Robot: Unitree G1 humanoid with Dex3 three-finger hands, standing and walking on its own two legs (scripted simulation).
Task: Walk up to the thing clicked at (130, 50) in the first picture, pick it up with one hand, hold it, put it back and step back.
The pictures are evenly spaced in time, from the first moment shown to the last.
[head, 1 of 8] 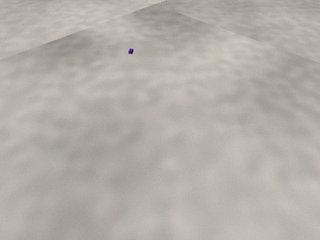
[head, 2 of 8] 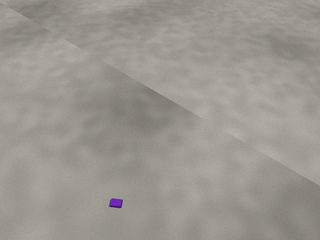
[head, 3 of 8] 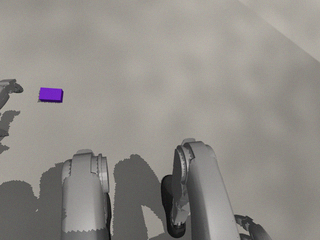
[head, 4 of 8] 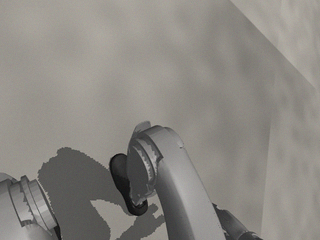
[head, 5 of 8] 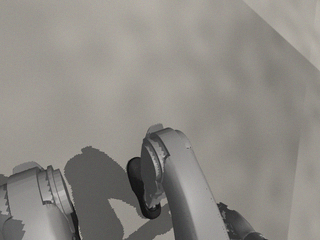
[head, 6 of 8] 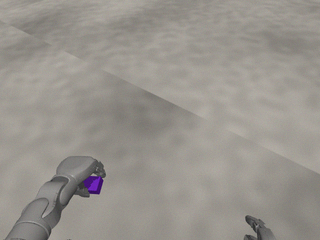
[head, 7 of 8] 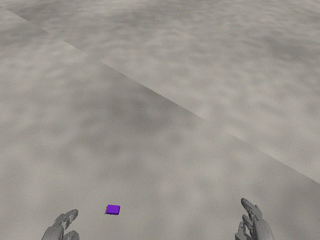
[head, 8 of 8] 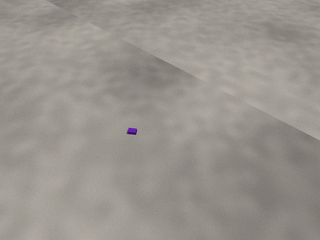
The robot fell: no
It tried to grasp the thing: yes
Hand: left
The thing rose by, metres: 0.69
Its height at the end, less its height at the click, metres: +0.00
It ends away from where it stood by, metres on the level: 0.03
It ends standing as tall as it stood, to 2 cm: yes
